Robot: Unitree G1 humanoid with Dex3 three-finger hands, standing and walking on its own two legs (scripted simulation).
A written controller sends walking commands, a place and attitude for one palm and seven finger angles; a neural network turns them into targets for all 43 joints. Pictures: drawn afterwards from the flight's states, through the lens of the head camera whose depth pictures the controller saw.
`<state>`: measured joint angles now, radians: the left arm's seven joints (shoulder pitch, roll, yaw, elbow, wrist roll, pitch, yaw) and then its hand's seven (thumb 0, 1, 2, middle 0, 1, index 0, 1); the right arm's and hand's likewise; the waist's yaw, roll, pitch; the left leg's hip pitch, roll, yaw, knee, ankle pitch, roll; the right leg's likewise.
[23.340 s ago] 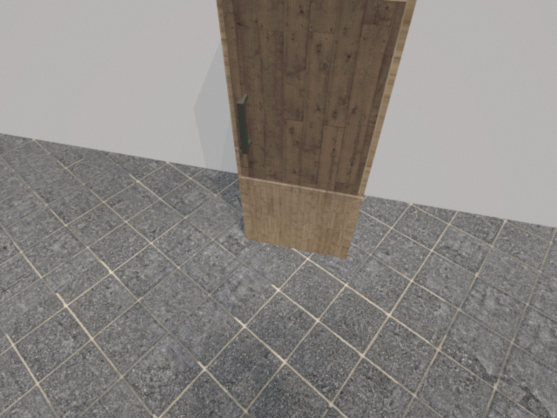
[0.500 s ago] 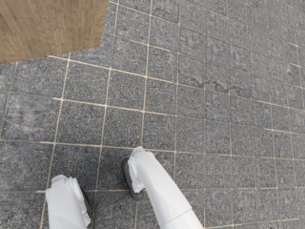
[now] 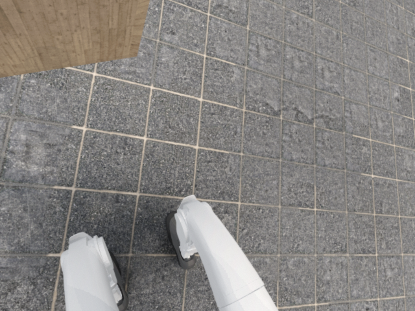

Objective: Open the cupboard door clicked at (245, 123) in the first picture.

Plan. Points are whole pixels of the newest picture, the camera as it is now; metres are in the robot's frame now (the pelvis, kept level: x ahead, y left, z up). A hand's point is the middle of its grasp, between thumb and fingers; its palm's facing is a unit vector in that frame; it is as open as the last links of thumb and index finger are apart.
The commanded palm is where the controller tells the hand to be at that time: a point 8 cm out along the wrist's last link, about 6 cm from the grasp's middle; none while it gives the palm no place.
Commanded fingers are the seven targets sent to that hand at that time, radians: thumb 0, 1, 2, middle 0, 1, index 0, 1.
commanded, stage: move the hooked fingers beside the handle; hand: left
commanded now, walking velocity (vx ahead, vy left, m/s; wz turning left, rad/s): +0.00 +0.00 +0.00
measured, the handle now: out of the picture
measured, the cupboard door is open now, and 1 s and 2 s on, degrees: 0 0 0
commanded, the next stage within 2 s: slide the fingers in behind the handle in 0.54 s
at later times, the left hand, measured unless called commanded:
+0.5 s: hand out of the picture +0.64 +0.33 +0.08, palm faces +0.19 -0.98 -0.05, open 13.9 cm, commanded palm +0.69 +0.29 +0.08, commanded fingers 0.00 -0.50 0.30 -0.30 -1.20 -0.30 -1.20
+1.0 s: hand out of the picture +0.65 +0.32 +0.09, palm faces +0.19 -0.98 -0.03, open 13.9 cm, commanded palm +0.69 +0.26 +0.08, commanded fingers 0.00 -0.50 0.30 -0.30 -1.20 -0.30 -1.20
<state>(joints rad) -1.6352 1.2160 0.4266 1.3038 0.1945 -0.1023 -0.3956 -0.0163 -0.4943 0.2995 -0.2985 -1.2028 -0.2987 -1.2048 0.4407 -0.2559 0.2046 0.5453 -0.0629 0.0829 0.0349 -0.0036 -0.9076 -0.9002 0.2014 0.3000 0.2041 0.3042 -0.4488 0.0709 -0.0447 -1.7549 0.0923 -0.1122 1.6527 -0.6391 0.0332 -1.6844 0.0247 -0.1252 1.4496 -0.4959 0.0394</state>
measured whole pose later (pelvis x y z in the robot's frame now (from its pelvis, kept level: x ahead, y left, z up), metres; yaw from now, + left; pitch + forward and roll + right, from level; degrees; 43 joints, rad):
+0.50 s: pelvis +0.00 +0.00 +0.00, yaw +0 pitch +41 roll -13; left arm -1.65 1.25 0.44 1.35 0.22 -0.10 -0.38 -0.02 -0.49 0.30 -0.30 -1.20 -0.30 -1.20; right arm 0.47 -0.26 0.22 0.54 -0.07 0.09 0.03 0.00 -0.91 -0.90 0.20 0.30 0.20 0.30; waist -0.46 0.09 -0.03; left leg -1.76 0.10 -0.10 1.66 -0.65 0.04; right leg -1.69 0.03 -0.11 1.46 -0.50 0.04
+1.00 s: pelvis +0.00 +0.00 +0.00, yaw +0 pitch +41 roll -13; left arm -1.64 1.17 0.42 1.33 0.21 -0.10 -0.32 -0.02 -0.49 0.30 -0.30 -1.20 -0.31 -1.23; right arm 0.47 -0.26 0.20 0.55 -0.08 0.06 0.04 0.00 -0.91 -0.90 0.20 0.30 0.20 0.30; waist -0.47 0.09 -0.05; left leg -1.74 0.09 -0.11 1.64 -0.64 0.03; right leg -1.67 0.03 -0.12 1.44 -0.50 0.04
